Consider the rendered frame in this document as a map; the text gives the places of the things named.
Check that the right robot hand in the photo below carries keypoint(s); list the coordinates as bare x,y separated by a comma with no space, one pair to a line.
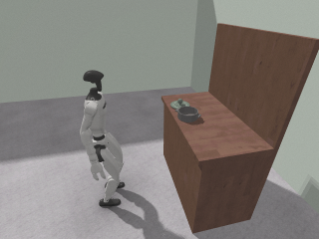
97,168

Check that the table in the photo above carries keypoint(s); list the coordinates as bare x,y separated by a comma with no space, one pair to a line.
220,162

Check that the pot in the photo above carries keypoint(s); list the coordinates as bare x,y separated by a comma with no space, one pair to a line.
187,114

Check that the right robot forearm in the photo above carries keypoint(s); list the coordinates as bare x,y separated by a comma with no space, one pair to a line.
88,143

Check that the robot right foot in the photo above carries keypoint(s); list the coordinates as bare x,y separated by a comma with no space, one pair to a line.
111,202

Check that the left robot thigh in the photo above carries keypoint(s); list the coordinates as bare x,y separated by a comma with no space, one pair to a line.
115,149

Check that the lid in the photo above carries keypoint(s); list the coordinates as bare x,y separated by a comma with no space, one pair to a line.
175,105

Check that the robot right upper arm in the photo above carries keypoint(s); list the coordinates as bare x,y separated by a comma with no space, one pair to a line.
90,111

